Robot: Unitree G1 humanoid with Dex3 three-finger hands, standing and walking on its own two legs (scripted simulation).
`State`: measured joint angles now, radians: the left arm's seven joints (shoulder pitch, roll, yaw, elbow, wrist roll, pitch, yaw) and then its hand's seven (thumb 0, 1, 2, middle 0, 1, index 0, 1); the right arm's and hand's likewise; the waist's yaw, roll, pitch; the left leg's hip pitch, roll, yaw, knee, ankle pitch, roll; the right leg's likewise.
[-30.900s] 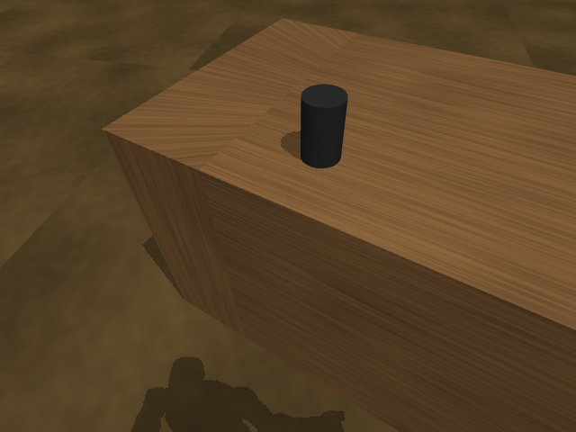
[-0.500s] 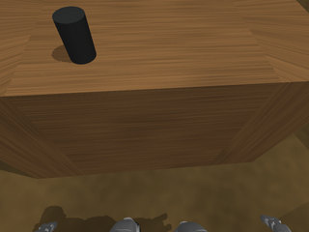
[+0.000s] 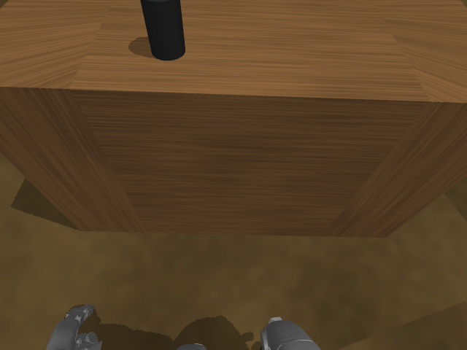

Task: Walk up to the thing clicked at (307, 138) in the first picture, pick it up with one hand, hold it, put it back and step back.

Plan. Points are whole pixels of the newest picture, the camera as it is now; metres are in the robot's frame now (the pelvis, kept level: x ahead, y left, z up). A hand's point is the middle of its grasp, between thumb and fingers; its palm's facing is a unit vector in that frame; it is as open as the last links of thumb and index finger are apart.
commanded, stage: step back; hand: left
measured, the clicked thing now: (164, 24) +0.77 +0.17 +0.11
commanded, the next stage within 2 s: none
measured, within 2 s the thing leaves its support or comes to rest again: neither
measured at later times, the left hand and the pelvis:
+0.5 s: hand out of the picture -0.07 +0.23 -0.13, palm faces -0.05 -0.91 -0.42, open 7.4 cm; pelvis -0.15 -0.03 +0.01, yaw -4 degrees
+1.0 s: hand out of the picture -0.23 +0.23 -0.15, palm faces -0.04 -0.93 -0.37, open 7.4 cm; pelvis -0.33 -0.04 +0.00, yaw -3 degrees
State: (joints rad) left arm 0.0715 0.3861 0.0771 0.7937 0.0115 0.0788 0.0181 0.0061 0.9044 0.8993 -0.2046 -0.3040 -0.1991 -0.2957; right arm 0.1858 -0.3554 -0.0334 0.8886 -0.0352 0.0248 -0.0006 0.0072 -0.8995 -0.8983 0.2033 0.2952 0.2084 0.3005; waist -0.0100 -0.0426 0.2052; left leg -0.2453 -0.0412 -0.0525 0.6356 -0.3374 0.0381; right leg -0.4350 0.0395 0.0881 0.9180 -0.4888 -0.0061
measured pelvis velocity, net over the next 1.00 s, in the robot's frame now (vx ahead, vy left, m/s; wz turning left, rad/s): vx -0.33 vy -0.04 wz -0.05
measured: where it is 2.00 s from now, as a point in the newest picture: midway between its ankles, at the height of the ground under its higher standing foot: outside the picture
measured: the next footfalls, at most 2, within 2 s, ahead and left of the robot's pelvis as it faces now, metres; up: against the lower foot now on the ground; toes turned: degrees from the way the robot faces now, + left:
right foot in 0.32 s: -0.10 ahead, -0.15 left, +0.00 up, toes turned -2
left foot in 0.68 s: -0.21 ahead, +0.09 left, +0.00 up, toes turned -1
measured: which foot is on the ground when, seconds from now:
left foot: down 0.00-0.36, up 0.38-0.66, down 0.68-1.00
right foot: up 0.00-0.30, down 0.32-0.72, up 0.74-1.00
